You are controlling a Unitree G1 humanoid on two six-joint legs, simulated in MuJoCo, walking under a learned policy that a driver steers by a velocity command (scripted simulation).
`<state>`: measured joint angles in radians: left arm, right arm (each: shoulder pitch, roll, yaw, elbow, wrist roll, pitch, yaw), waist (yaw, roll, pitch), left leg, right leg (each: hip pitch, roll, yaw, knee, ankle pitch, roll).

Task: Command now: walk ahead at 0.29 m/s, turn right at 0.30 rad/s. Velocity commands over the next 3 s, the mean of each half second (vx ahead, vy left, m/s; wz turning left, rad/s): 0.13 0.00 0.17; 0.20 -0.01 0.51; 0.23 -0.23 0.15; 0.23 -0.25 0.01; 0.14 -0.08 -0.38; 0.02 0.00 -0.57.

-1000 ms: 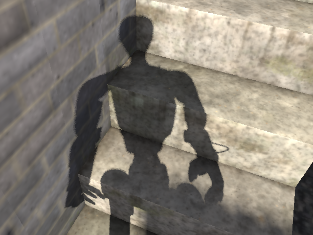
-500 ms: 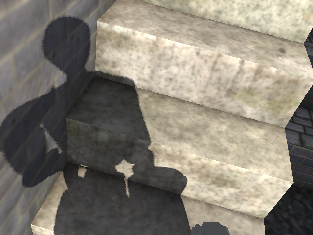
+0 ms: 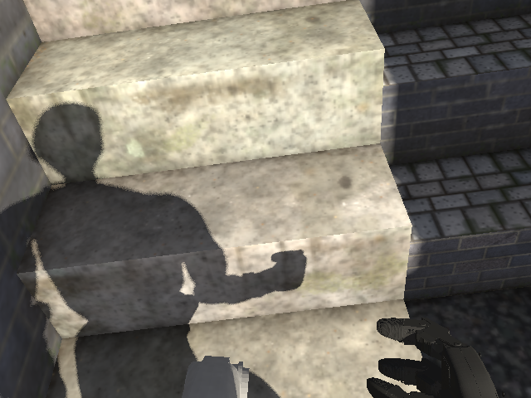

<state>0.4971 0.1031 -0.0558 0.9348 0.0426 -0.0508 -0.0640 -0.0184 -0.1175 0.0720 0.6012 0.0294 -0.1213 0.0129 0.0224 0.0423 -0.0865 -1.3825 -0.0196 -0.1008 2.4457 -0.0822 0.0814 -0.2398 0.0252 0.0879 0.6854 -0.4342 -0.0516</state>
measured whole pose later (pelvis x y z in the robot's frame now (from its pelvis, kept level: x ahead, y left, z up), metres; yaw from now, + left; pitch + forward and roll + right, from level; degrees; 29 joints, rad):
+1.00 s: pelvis +0.27 +0.06 +0.20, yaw +25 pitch +2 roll +1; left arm 0.06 0.23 -0.03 0.65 -0.01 -0.09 -0.08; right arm 0.37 -0.20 0.03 0.87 -0.05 0.01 0.02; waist 0.00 -0.05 -0.08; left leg -0.31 -0.05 0.06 0.66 -0.38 0.05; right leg -0.76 0.02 0.08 2.06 -0.32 0.00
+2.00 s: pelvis +0.35 +0.10 +0.36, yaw +26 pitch +3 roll +1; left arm 0.27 0.20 -0.05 0.59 0.01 0.00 0.03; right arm 0.27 -0.20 0.04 0.63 0.00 -0.03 -0.02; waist 0.08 -0.08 -0.10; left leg -0.53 0.01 0.05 1.23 -0.38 0.03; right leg -0.51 0.00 0.20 1.04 -0.54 -0.04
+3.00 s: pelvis +0.16 +0.08 +0.19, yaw -2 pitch -3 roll +4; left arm 0.33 0.18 -0.04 0.77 0.05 0.07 -0.02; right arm 0.16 -0.32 -0.11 0.58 0.07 0.06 -0.09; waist 0.04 0.15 0.01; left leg -0.97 -0.03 -0.04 2.32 -0.51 -0.10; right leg -0.31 -0.12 0.05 0.82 -0.44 0.05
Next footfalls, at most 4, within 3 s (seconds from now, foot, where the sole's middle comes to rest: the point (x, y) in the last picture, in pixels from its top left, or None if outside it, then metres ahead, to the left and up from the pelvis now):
0.16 left None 0.22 0.10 -0.56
0.56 right None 0.24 -0.12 -0.56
0.88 left None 0.24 0.15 -0.56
1.30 right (343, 377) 0.45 -0.05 -0.35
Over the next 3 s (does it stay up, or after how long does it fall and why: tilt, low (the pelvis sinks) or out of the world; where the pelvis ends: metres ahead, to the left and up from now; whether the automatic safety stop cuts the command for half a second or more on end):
stays up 0.16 0.08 0.19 its command is cut before an obstacle after 1.0 s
